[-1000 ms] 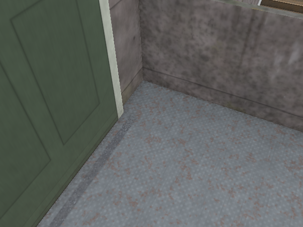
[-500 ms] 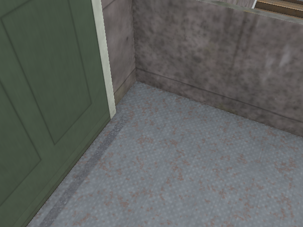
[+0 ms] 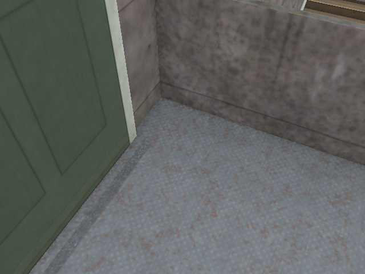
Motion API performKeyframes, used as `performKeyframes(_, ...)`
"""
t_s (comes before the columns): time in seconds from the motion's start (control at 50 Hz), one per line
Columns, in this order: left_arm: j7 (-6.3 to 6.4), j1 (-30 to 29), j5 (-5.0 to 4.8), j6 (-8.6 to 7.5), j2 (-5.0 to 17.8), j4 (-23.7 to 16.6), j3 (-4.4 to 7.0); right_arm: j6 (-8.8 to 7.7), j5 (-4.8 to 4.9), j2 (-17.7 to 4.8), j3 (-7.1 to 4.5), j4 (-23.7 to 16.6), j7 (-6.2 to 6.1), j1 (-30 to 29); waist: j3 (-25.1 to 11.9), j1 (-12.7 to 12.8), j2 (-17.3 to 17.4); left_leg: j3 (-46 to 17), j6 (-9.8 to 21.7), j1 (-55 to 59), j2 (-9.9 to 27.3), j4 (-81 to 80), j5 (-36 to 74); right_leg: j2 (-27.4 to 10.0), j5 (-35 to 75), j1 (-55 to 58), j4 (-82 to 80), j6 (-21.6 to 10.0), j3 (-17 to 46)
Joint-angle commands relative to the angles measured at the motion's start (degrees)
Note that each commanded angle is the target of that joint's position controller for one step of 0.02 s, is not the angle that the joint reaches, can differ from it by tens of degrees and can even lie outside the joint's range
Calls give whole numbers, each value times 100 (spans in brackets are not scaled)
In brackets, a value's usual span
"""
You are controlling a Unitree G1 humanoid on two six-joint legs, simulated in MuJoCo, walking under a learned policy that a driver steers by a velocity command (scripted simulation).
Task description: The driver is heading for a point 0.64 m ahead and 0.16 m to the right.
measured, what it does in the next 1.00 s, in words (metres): walks ahead, turning right: right foot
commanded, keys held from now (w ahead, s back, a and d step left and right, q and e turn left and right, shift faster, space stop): no key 0.02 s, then w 0.40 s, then w+e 0.58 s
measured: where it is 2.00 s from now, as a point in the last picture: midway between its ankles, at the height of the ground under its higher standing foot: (221, 242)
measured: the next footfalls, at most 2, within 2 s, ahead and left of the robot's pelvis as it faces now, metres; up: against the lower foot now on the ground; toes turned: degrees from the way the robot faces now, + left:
right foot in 0.78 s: +0.44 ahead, -0.12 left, +0.00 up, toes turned -10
left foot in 1.24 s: +0.75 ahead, -0.03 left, +0.00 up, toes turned -24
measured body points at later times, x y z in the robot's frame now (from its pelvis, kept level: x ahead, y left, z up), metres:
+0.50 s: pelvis +0.11 +0.04 +0.01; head +0.11 +0.06 +0.46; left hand +0.24 +0.30 -0.12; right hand +0.05 -0.21 -0.12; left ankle +0.04 +0.14 -0.74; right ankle +0.16 -0.12 -0.66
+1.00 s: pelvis +0.39 -0.05 +0.00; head +0.41 -0.07 +0.45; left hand +0.54 +0.19 -0.11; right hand +0.47 -0.36 -0.10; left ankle +0.48 +0.11 -0.66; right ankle +0.40 -0.12 -0.74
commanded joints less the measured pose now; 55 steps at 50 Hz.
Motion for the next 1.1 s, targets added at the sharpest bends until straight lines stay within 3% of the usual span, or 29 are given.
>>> performKeyframes(0.02, 17, 176, -4, -40, 628, -123, 111, -48, 1, -631, -86, -118, -22, 108, -8, 4, -24, -14, 103, 34, 57, -345, 725, -334, 479, -224, -659, -51, 382)
performKeyframes(0.08, 63, 291, -87, 8, 900, -59, 206, -63, 58, -573, -73, -84, -33, 187, 77, 62, -414, 476, 190, -389, -353, 270, -1234, -451, -2246, -362, -1019, -359, 747)
performKeyframes(0.12, 71, 525, -138, -34, 1204, -62, 315, -214, 81, -512, -42, -293, 17, -108, 453, 206, -969, 629, 271, -1196, -290, 1228, -1300, -1411, -3498, -384, -1762, -914, 2103)
performKeyframes(0.16, 76, 493, -125, -139, 1226, -106, 363, -403, 145, -533, -45, -387, 118, -220, 709, 197, -951, 353, 408, -1654, 125, 1953, -1209, -1989, -3034, -419, -2066, -1272, 2802)
performKeyframes(0.2, 40, 299, -169, -204, 1116, -209, 357, -533, 195, -535, -47, -414, 210, -117, 628, 65, -781, 307, 554, -1661, 313, 1626, -1423, -1905, -2288, -197, -1943, -1132, 2446)
performKeyframes(0.24, 21, -82, -273, -177, 1143, -343, 367, -621, 178, -472, -62, -223, 265, 322, 379, -247, -603, 706, 598, -304, 75, 262, -534, -1336, -1626, -695, -1556, -803, 1474)
performKeyframes(0.28, -5, -143, -225, -156, 961, -427, 308, -595, 101, -502, -142, 172, 276, 1233, 70, -531, -226, 650, 491, 1117, -112, -182, -81, -776, -1273, -1421, -564, -592, 855)
performKeyframes(0.3, -61, -294, -128, -204, 515, -549, 172, -580, 82, -803, -211, 251, 237, 1875, -152, -734, 850, -922, 779, 1788, 930, -941, -956, -246, -965, -2147, 1186, -263, 183)
performKeyframes(0.32, -92, -350, -114, -308, 240, -863, 112, -641, 54, -1484, -343, 261, 306, 2447, -222, -757, 1778, -3462, 1694, 2287, 2117, -1869, -2186, 279, -1807, -3433, 2733, -118, 9)
performKeyframes(0.34, -113, -383, -246, -391, 529, -889, 156, -737, 10, -1252, -272, 186, 325, 1975, 151, -515, 1042, -3870, 1974, 1814, 2404, -2013, -2829, -142, -1802, -3893, 3816, -166, 490)
performKeyframes(0.36, -162, -422, -317, -460, 687, -922, 168, -798, 59, -953, -199, -69, 324, 1425, 481, -335, 641, -3204, 1770, 1636, 2143, -1950, -2624, -438, -1132, -4227, 4126, -255, 627)
performKeyframes(0.38, -185, -309, -259, -491, 746, -850, 188, -813, 61, -842, -160, -215, 342, 1113, 438, -196, 487, -2483, 1523, 1536, 1826, -1916, -1943, -635, -556, -4139, 4094, -256, 517)
performKeyframes(0.42, -228, -372, -103, -504, 832, -836, 244, -743, 43, -589, -74, -317, 351, 1010, 348, -115, 460, -1426, 1200, 1284, 1402, -1988, -422, -853, 237, -3703, 3562, -102, 393)
performKeyframes(0.44, -269, -358, -106, -476, 711, -814, 224, -706, 19, -538, -56, -277, 325, 1199, 280, -142, 574, -983, 1146, 1264, 1266, -1999, 180, -837, 477, -3576, 3459, -14, 261)
performKeyframes(0.5, -307, -836, -141, -388, 426, -1033, 140, -654, -32, -636, -66, -211, 211, 1612, 358, -313, 479, -254, 1184, 1191, 1175, -2065, 1186, -794, 954, -3683, 2834, 173, 97)
performKeyframes(0.58, -369, -1643, -183, -396, 273, -1430, 43, -674, -73, -894, -104, -315, 119, 1656, 517, -483, 509, 466, 1103, 867, 1167, -2322, 1260, -581, 1784, -3181, 1470, 132, -83)
performKeyframes(0.66, -520, -2096, -197, -387, 334, -1691, 35, -663, 33, -880, -115, -360, 175, 1710, 703, -456, 457, 823, 983, 1320, 1408, -2176, 1734, -475, 1797, -2924, 764, -159, -181)
performKeyframes(0.72, -618, -1870, -163, -411, 613, -1768, 159, -571, -2, -1103, -180, -519, 170, 1544, 217, -96, 710, 1125, 787, 1836, 1528, -1106, 4649, -70, 1119, -2150, 729, -496, -550)
performKeyframes(0.76, -585, -166, -212, -368, 1127, -1314, 483, -434, -34, -1211, -217, -681, 105, 1359, -784, 776, 881, 1414, 540, 1475, 1328, 1057, 5950, 332, 954, -152, 635, -794, -670)
performKeyframes(0.78, -471, 750, -199, -307, 1571, -1109, 665, -471, -68, -1142, -166, -884, 82, 1425, -1329, 1110, 342, 1395, 358, -47, 1113, 2765, 4433, -299, 785, 1696, 565, -1094, 515)
performKeyframes(0.8, -424, 836, -134, -285, 2024, -1122, 727, -691, -143, -156, 118, -1131, 238, 2145, -2249, 377, -1410, 929, 30, -2578, -191, 5111, -1351, -1953, -454, 3740, -34, -2275, 4091)
performKeyframes(0.82, -356, 1022, -92, -283, 1509, -1137, 632, -991, 114, -678, 9, -1170, 316, 1554, -2626, 837, -1048, -272, 189, -3156, -262, 5929, -1732, -2103, -604, 3854, -980, -2340, 5080)
performKeyframes(0.84, -323, 742, -75, -320, 1272, -1108, 586, -1112, 314, -1010, -88, -1440, 334, 952, -1650, 797, -887, -235, 344, -3665, 56, 5863, -1281, -1886, -109, 3203, -1029, -1993, 4077)
performKeyframes(0.86, -317, 157, -141, -380, 1187, -1280, 535, -1146, 204, -1133, -107, -1559, 262, 655, -1077, 478, -184, -169, 393, -3362, 317, 5352, -675, -1640, 735, 1986, -1115, -1760, 3272)
performKeyframes(0.88, -330, -301, -104, -414, 1082, -1419, 499, -1107, 75, -1136, -165, -1545, 190, 599, -752, 178, 162, -111, 338, -2897, 488, 4886, -445, -1413, 1510, 994, -1196, -1640, 2729)
performKeyframes(0.9, -321, -515, -29, -435, 966, -1505, 451, -1009, 12, -1130, -200, -1555, 168, 738, -650, -80, 116, -166, 304, -2414, 623, 4650, -380, -1233, 1875, 364, -1346, -1611, 2376)
performKeyframes(0.94, -314, -549, -74, -448, 929, -1522, 443, -826, -78, -885, -195, -1684, 190, 847, -500, -291, -53, -98, 163, -2100, 690, 4075, -325, -1073, 1953, -329, -1558, -1695, 2057)
performKeyframes(1.0, -160, -222, -167, -428, 1120, -1445, 491, -724, -126, -714, -160, -2043, 143, 165, -138, -151, -118, 121, -77, -2220, 580, 2820, 427, -795, 1628, -911, -1767, -1600, 1690)
performKeyframes(1.1, 3, 428, -185, -309, 1279, -1271, 525, -845, -80, -573, -57, -2442, 231, -1061, -128, 394, -320, 278, -106, -1683, 38, 450, 2249, -567, 1516, -715, -1474, -1132, 1500)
